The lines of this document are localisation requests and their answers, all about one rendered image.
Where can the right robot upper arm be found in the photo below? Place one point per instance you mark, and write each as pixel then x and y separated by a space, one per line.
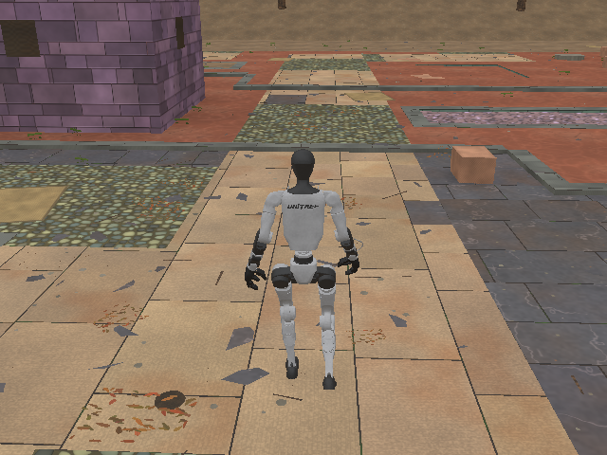
pixel 332 199

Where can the humanoid robot torso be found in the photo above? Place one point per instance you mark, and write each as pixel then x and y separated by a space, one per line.
pixel 303 218

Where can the right robot forearm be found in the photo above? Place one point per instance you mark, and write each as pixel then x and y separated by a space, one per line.
pixel 349 247

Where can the robot right thigh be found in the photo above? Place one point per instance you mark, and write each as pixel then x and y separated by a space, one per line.
pixel 326 278

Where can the robot left hand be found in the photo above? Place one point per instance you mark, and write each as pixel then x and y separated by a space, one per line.
pixel 249 276

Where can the left robot forearm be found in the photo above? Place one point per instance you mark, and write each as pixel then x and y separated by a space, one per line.
pixel 256 254

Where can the left robot upper arm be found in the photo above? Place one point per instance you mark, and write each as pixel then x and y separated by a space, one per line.
pixel 274 199

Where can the robot right hand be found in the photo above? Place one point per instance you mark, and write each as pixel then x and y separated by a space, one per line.
pixel 346 261

